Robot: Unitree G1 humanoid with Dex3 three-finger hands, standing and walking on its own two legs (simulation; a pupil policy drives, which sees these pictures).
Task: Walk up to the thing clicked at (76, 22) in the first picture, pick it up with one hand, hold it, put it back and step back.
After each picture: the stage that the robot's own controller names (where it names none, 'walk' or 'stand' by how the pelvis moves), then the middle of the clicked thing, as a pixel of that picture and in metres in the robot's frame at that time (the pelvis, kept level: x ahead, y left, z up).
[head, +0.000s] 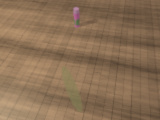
stand; (76, 17) +1.73 +0.07 -0.66
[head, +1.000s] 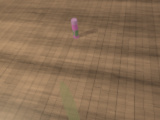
walk; (75, 28) +1.59 +0.19 -0.65
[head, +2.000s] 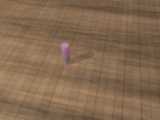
walk; (66, 54) +1.05 +0.22 -0.63
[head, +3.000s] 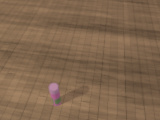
walk; (55, 95) +0.64 +0.22 -0.63
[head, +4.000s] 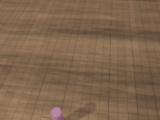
stand; (58, 118) +0.43 +0.21 -0.63
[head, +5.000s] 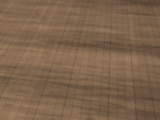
stand; out of the picture +0.38 +0.21 -0.65
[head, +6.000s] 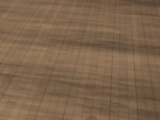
stand; out of the picture +0.40 +0.20 -0.66
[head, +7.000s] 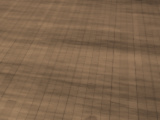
stand; out of the picture +0.39 +0.21 -0.66
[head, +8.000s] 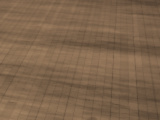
stand; out of the picture +0.38 +0.21 -0.66
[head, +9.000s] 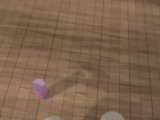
go down; (41, 90) +0.43 +0.21 -0.49
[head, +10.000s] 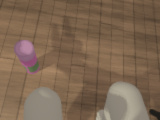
go down; (28, 59) +0.48 +0.22 -0.28
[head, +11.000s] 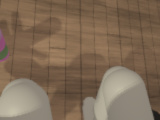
close in; out of the picture +0.46 +0.25 -0.19
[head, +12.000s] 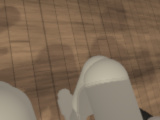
close; out of the picture +0.46 +0.28 -0.16
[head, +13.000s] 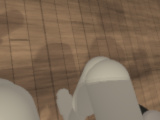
lift; out of the picture +0.43 +0.28 -0.16
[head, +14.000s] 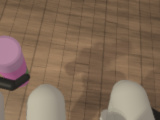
lift; (13, 67) +0.36 +0.23 -0.03
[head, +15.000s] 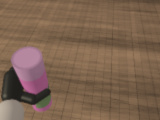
hold; (36, 84) +0.32 +0.16 +0.08
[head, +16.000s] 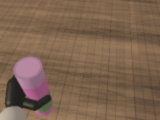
hold; (37, 90) +0.32 +0.16 +0.03
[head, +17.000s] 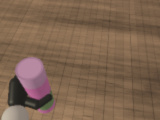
crouch; (39, 89) +0.33 +0.16 +0.00
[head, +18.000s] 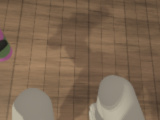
crouch; out of the picture +0.48 +0.23 -0.06
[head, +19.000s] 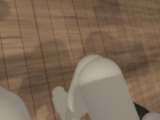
lower; out of the picture +0.46 +0.28 -0.17
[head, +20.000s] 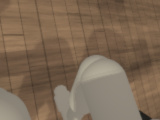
lower; out of the picture +0.47 +0.29 -0.17
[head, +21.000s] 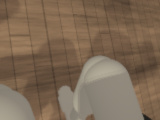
lower; out of the picture +0.46 +0.28 -0.17
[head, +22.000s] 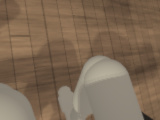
lower; out of the picture +0.45 +0.28 -0.17
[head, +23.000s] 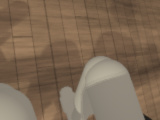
draw back; out of the picture +0.45 +0.26 -0.16
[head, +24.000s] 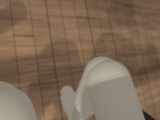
stand; out of the picture +0.45 +0.27 -0.17
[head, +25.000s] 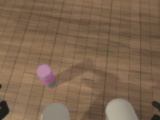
walk; (47, 78) +0.46 +0.19 -0.41
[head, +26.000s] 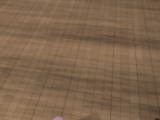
stand; out of the picture +0.40 +0.18 -0.60
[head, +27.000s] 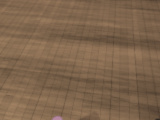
stand; out of the picture +0.41 +0.18 -0.60
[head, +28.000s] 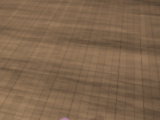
stand; out of the picture +0.41 +0.17 -0.65
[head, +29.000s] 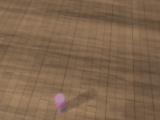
walk; (60, 104) +0.45 +0.13 -0.64
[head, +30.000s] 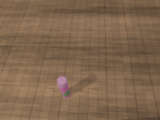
walk; (64, 88) +0.60 +0.19 -0.63
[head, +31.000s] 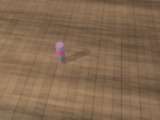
walk; (60, 54) +0.94 +0.18 -0.63
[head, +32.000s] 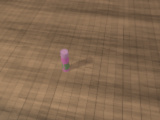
stand; (65, 61) +1.00 +0.18 -0.65
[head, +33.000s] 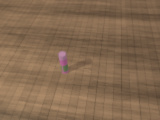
stand; (63, 63) +1.01 +0.21 -0.66
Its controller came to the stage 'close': yes
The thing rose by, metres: 0.69
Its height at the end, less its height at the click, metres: +0.00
